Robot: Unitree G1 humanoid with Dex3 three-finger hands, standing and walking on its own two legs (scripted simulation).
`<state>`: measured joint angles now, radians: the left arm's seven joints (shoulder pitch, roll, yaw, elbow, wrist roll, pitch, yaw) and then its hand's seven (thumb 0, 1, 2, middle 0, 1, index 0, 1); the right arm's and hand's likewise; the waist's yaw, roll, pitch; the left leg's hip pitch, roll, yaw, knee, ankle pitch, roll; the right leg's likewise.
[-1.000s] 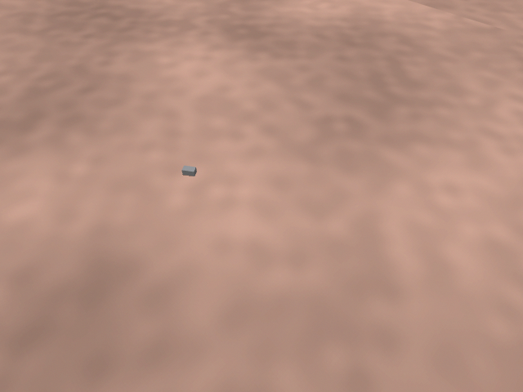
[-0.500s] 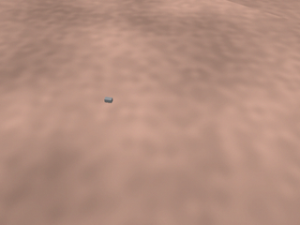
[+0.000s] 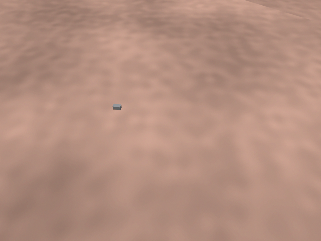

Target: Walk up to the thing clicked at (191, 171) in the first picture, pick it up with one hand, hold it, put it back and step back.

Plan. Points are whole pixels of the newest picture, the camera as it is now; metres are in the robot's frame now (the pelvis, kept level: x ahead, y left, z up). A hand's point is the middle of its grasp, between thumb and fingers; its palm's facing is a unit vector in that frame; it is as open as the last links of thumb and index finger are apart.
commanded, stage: stand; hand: left
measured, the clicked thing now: (117, 107) +1.28 +0.35 -0.77
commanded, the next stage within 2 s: walk up in 0.12 s
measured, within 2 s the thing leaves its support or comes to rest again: neither
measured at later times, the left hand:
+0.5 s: hand out of the picture +0.10 +0.39 -0.18, palm faces -0.09 -0.90 -0.42, open 7.4 cm
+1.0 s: hand (60, 150) +0.45 +0.36 -0.14, palm faces -0.18 -0.88 -0.43, open 7.4 cm
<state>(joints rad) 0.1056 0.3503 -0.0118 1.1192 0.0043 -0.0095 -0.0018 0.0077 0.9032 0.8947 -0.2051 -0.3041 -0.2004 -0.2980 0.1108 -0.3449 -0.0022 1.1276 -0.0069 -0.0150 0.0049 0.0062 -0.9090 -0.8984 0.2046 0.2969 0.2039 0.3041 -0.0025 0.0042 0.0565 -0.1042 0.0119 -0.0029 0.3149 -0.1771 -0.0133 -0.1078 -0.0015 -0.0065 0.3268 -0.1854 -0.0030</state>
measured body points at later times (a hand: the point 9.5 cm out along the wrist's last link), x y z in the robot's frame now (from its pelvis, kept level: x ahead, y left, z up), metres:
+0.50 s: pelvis +0.08 +0.09 -0.03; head +0.10 +0.10 +0.42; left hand +0.11 +0.44 -0.15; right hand +0.15 -0.26 -0.12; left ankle +0.16 +0.22 -0.75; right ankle +0.00 -0.11 -0.74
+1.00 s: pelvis +0.29 +0.11 -0.03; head +0.30 +0.08 +0.42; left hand +0.45 +0.41 -0.11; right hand +0.26 -0.21 -0.17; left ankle +0.20 +0.22 -0.69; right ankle +0.33 -0.02 -0.75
